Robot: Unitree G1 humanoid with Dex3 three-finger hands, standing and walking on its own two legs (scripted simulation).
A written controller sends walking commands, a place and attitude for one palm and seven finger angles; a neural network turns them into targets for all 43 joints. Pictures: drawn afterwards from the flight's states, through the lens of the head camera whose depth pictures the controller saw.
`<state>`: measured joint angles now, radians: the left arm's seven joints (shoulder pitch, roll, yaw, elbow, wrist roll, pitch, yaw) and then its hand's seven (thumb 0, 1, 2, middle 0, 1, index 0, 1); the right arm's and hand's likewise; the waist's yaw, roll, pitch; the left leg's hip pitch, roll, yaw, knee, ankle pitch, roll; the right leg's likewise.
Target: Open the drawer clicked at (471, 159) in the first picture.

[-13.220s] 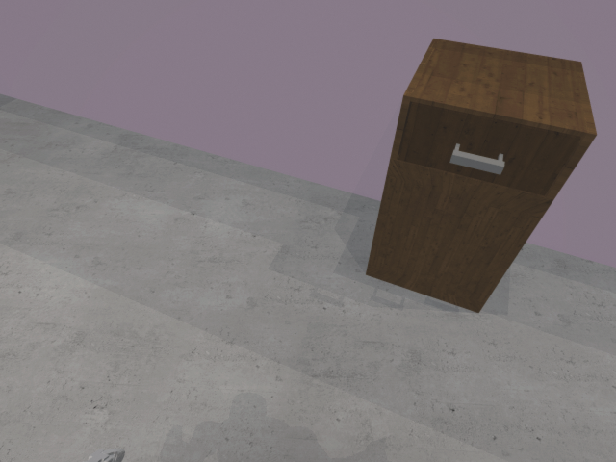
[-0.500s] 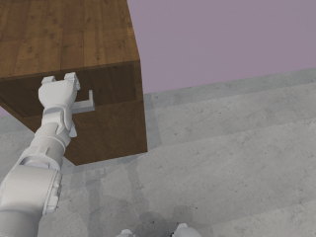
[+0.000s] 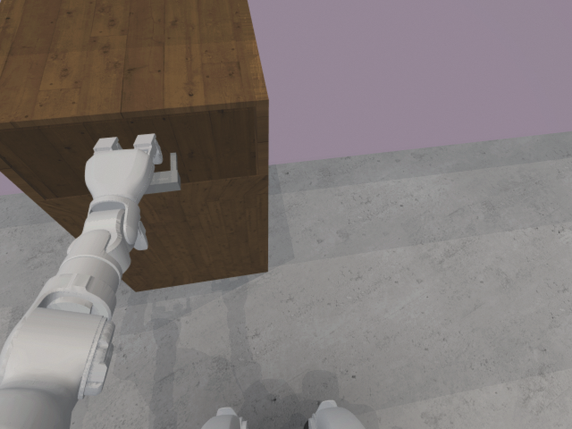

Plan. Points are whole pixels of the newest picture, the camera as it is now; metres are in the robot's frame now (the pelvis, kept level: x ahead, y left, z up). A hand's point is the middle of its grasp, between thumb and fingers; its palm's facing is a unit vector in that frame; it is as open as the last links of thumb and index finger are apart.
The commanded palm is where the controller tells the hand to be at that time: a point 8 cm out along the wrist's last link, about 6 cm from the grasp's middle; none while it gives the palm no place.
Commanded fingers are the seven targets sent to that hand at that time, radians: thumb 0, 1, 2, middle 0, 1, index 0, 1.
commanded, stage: lower the fingers behind the handle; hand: left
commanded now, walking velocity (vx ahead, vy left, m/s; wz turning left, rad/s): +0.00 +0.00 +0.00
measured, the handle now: (141, 173) +0.53 +0.22 -0.04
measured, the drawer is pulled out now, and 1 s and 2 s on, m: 0.00 0.00 0.00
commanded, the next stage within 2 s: close the thumb around the handle in 1.22 s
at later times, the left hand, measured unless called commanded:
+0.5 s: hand (141, 200) +0.48 +0.21 -0.04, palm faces -0.04 -0.01 -1.00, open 13.8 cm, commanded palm +0.46 +0.20 +0.01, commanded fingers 0.00 -0.50 0.30 -0.30 -1.20 -0.30 -1.20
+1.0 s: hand (146, 203) +0.48 +0.21 -0.07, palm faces -0.06 -0.01 -1.00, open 13.8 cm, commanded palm +0.47 +0.20 -0.01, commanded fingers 0.00 -0.50 0.30 -0.30 -1.20 -0.30 -1.20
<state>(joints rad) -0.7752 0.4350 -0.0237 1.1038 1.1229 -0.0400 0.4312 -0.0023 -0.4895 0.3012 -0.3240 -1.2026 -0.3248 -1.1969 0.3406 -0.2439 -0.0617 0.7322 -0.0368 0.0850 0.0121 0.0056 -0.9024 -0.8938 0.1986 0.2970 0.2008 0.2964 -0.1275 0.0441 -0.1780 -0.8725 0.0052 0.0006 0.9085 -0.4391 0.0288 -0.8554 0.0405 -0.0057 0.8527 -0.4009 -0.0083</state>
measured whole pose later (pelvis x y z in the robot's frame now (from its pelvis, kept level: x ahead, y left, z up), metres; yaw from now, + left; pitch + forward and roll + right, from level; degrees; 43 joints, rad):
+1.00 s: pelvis -0.02 -0.01 -0.04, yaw -1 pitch +29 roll -2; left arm -0.86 0.48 0.02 1.17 1.13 0.02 0.47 0.00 -0.49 0.30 -0.32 -1.20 -0.33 -1.20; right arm 0.33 -0.24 -0.04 0.74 -0.05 0.06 0.02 0.00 -0.90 -0.89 0.20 0.30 0.20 0.30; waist -0.16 0.06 -0.19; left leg -1.13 0.02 -0.01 1.12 -0.50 0.02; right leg -1.11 0.05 -0.02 1.07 -0.46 -0.02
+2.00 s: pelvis -0.02 +0.00 -0.04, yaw -1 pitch +29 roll -3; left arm -0.87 0.49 0.01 1.17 1.12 0.01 0.46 -0.01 0.70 0.82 -0.40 -1.34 -0.41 -1.33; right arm 0.33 -0.25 -0.03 0.73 -0.05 0.07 0.01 0.00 -0.90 -0.89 0.20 0.30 0.20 0.30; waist -0.17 0.06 -0.19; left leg -1.13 0.02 0.00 1.13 -0.51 0.03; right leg -1.11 0.05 -0.01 1.06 -0.46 -0.01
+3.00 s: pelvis +0.01 +0.00 -0.01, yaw -1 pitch +22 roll -2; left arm -0.42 0.31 -0.07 0.83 1.12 0.05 0.55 0.01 0.69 0.81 -0.40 -1.35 -0.42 -1.35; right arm 0.24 -0.22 -0.06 0.68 -0.03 0.11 0.02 0.01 -0.90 -0.89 0.20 0.30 0.20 0.30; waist -0.06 0.04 -0.20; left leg -0.88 0.01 0.02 0.99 -0.50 0.03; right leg -0.88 0.05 0.01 0.94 -0.46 -0.01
